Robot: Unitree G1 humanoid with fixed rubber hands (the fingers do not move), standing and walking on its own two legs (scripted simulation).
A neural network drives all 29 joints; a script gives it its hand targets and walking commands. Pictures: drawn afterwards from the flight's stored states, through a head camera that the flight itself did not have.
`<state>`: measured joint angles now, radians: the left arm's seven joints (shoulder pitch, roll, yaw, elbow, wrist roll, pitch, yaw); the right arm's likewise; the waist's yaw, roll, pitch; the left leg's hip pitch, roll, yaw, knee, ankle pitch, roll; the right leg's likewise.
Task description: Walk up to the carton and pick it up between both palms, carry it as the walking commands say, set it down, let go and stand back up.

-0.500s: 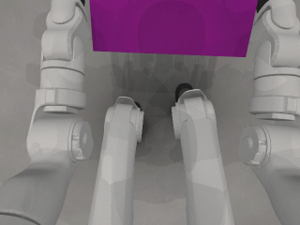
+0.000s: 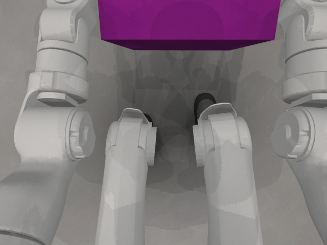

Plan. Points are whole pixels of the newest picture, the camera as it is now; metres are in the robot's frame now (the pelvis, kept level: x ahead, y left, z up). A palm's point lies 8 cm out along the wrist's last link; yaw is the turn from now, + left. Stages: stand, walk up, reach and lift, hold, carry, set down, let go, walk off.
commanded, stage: set down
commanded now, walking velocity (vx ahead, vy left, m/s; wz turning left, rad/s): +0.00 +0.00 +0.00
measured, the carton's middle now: out of the picture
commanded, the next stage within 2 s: none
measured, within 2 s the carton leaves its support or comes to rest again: rests again in 1.74 s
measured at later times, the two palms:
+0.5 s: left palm out of the picture +0.57 +0.11 -0.19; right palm out of the picture +0.54 -0.24 -0.20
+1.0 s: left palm out of the picture +0.57 +0.11 -0.21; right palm out of the picture +0.53 -0.24 -0.22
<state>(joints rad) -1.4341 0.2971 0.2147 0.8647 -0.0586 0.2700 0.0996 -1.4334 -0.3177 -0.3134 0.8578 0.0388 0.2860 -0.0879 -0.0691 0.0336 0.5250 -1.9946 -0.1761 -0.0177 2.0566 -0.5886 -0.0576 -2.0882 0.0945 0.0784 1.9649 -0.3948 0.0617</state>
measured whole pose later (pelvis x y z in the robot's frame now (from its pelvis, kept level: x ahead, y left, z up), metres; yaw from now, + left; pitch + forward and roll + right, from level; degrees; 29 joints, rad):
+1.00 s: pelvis +0.01 +0.00 -0.05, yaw +2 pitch +29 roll +0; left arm -1.49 0.30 0.12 1.02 -0.11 0.20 0.12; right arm -1.41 -0.37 -0.26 1.01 0.13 0.19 -0.06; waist -0.09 0.03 0.52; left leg -2.11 -0.18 -0.01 2.23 -0.63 -0.04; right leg -2.19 0.02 0.03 2.14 -0.46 0.03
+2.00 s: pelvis +0.03 +0.00 -0.05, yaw +2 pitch +35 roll +0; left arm -1.42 0.28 0.12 1.06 -0.06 0.13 0.09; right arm -1.34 -0.33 -0.31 1.08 0.10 0.09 -0.03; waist -0.10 0.04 0.36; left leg -2.22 -0.14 0.00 2.24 -0.63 -0.02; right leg -2.29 -0.01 0.01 2.16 -0.48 0.02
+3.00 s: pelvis +0.02 -0.01 +0.02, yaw +1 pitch +28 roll +1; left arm -1.39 0.42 0.11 0.84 -0.16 0.25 0.08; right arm -1.28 -0.42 -0.25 0.80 0.21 0.22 -0.06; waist -0.08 0.03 0.48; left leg -1.88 -0.06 0.01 2.02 -0.64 0.00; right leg -1.96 0.02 0.01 1.95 -0.49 0.00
